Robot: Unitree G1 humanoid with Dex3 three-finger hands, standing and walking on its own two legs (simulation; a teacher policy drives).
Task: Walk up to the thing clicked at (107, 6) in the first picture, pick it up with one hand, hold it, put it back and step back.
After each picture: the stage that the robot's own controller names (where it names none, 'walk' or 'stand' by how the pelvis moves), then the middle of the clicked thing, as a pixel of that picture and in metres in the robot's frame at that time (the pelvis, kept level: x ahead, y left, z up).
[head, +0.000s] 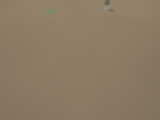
stand; (107, 1) +2.22 -0.34 -0.65
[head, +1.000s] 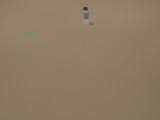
walk; (86, 15) +2.09 +0.10 -0.62
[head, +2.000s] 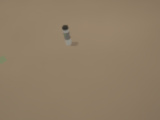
walk; (67, 35) +1.46 +0.31 -0.64
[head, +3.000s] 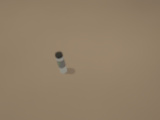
walk; (61, 62) +1.01 +0.29 -0.64
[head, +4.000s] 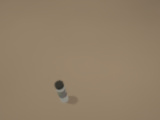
walk; (61, 92) +0.68 +0.25 -0.63
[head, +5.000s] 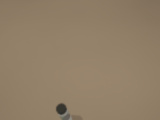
walk; (64, 114) +0.46 +0.21 -0.64
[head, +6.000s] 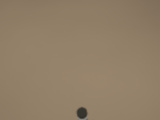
walk; (82, 118) +0.46 +0.05 -0.63
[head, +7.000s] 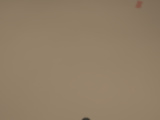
stand; out of the picture +0.41 +0.02 -0.64
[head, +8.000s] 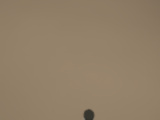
stand; out of the picture +0.40 +0.00 -0.64
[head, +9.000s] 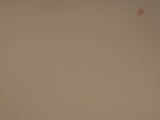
stand; out of the picture +0.42 +0.02 -0.65
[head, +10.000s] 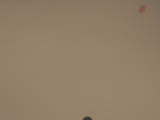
stand; out of the picture +0.43 +0.01 -0.66
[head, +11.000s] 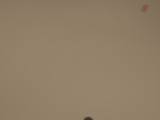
stand; out of the picture +0.42 +0.00 -0.66
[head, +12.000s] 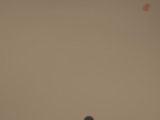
stand; out of the picture +0.42 -0.01 -0.66
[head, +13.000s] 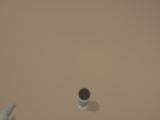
go down; (83, 99) +0.45 +0.00 -0.55
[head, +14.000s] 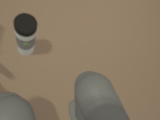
go down; (25, 38) +0.52 +0.08 -0.23
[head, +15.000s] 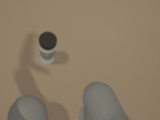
go down; (47, 50) +0.52 +0.05 -0.31
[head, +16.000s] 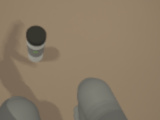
go down; (35, 46) +0.52 +0.07 -0.27
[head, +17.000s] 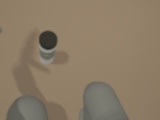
go down; (47, 50) +0.52 +0.05 -0.30
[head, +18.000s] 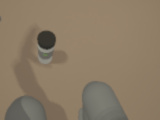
go down; (45, 49) +0.52 +0.05 -0.30
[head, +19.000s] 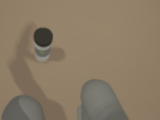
go down; (42, 47) +0.52 +0.05 -0.29
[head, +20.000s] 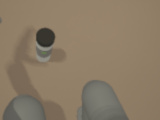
go down; (44, 47) +0.52 +0.05 -0.29
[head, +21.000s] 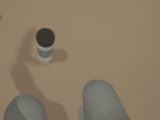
go down; (45, 48) +0.52 +0.05 -0.29
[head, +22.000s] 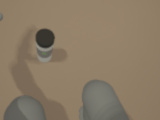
go down; (44, 48) +0.51 +0.05 -0.29
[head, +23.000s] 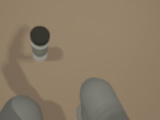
go down; (40, 46) +0.52 +0.06 -0.28
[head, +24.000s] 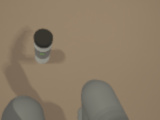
go down; (42, 48) +0.52 +0.06 -0.28
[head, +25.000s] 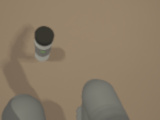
go down; (43, 46) +0.52 +0.05 -0.28
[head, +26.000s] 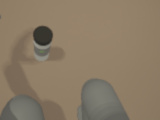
go down; (42, 46) +0.52 +0.06 -0.28
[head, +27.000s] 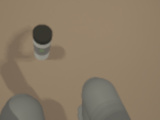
rest palm; (42, 45) +0.52 +0.06 -0.27
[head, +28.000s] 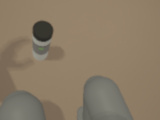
lift; (41, 43) +0.52 +0.07 -0.23
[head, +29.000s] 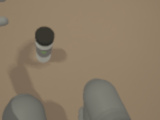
go down; (44, 47) +0.52 +0.06 -0.27
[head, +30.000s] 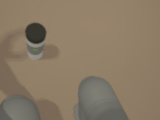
go down; (35, 44) +0.52 +0.07 -0.27
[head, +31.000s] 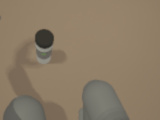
close in; (44, 49) +0.52 +0.06 -0.28
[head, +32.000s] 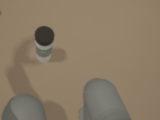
hold; (43, 47) +0.52 +0.06 -0.27
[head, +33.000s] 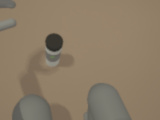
hold; (53, 52) +0.52 +0.05 -0.29
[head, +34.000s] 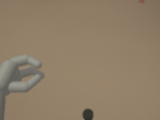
hold; out of the picture +0.44 -0.01 -0.59
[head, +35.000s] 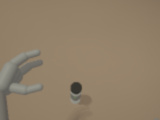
close in; (75, 93) +0.48 +0.01 -0.54
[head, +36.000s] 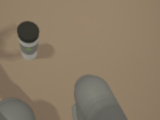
hold; (28, 43) +0.52 +0.07 -0.25
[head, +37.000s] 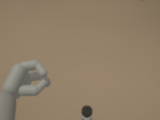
hold; (86, 117) +0.46 +0.00 -0.58
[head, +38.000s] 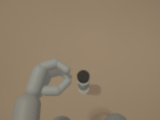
hold; (83, 83) +0.49 +0.01 -0.47
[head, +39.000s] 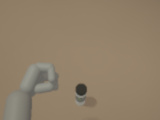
crouch; (80, 95) +0.47 +0.00 -0.54
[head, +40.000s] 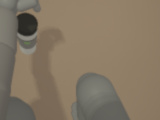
lower; (27, 37) +0.53 +0.06 -0.23
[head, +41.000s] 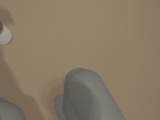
lower; out of the picture +0.53 +0.15 -0.24
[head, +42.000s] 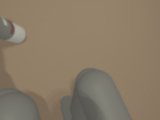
lower; out of the picture +0.51 +0.17 -0.23
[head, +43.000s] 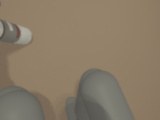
hold; (5, 31) +0.50 +0.17 -0.23
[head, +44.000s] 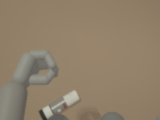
hold; (59, 105) +0.39 +0.14 -0.54
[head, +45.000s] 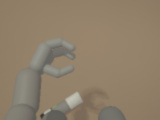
crouch; (62, 108) +0.32 +0.10 -0.52
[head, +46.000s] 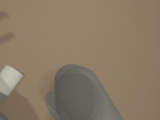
lower; out of the picture +0.29 +0.13 -0.30
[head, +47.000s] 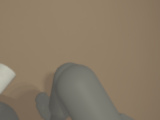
lower; out of the picture +0.29 +0.13 -0.30
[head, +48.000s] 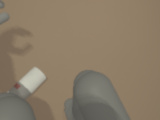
stand; (16, 95) +0.31 +0.13 -0.31
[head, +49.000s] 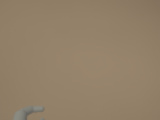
crouch; out of the picture +0.28 +0.07 -0.63
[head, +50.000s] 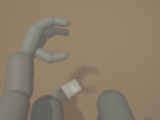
lower; (57, 97) +0.33 +0.10 -0.42
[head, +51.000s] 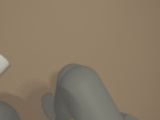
lower; out of the picture +0.34 +0.16 -0.31
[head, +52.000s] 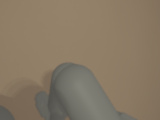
lower; out of the picture +0.35 +0.18 -0.31
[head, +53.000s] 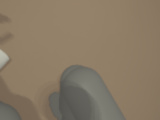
hold; out of the picture +0.37 +0.19 -0.31
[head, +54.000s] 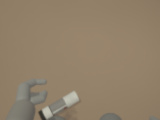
lower; (59, 106) +0.38 +0.12 -0.55
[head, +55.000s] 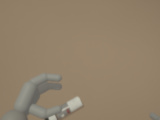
crouch; (63, 110) +0.38 +0.11 -0.58
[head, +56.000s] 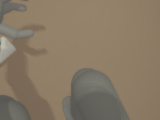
lower; out of the picture +0.43 +0.21 -0.31
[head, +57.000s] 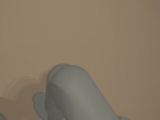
lower; out of the picture +0.43 +0.25 -0.31
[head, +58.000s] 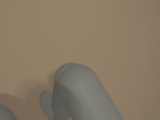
lower; out of the picture +0.45 +0.26 -0.31
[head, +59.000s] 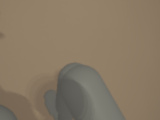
stand; out of the picture +0.47 +0.28 -0.31
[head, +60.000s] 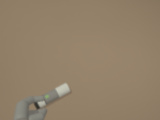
withdraw; (51, 95) +0.50 +0.18 -0.59
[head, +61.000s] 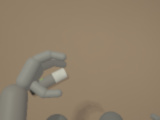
crouch; (48, 81) +0.52 +0.19 -0.54
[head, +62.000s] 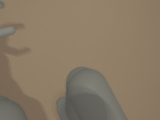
lower; out of the picture +0.55 +0.31 -0.30
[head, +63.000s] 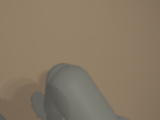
lower; out of the picture +0.56 +0.37 -0.31
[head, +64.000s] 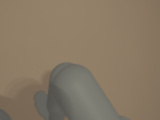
lower; out of the picture +0.58 +0.38 -0.31
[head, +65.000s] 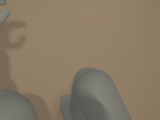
stand; out of the picture +0.63 +0.38 -0.31
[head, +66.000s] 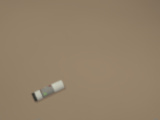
stand; (48, 90) +0.67 +0.25 -0.65
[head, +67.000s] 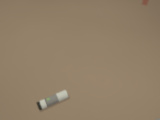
stand; (52, 99) +0.66 +0.25 -0.68
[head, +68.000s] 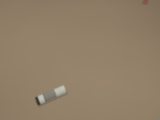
stand; (50, 95) +0.71 +0.28 -0.68
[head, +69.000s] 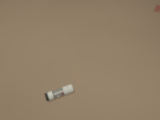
stand; (59, 92) +0.76 +0.27 -0.74
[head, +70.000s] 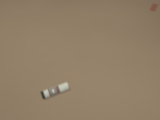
stand; (55, 90) +0.78 +0.31 -0.75
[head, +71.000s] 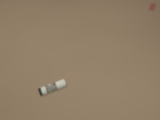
walk; (52, 87) +0.81 +0.33 -0.75
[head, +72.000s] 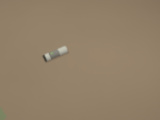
walk; (55, 53) +1.06 +0.38 -0.73
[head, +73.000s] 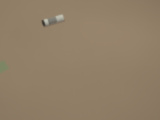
walk; (52, 20) +1.51 +0.36 -0.72
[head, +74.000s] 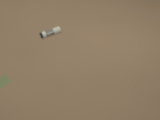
stand; (50, 32) +1.55 +0.44 -0.72
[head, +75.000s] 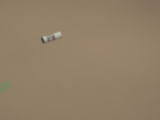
stand; (51, 37) +1.56 +0.44 -0.75
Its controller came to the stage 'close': yes
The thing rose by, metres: 0.00
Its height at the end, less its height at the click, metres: -0.09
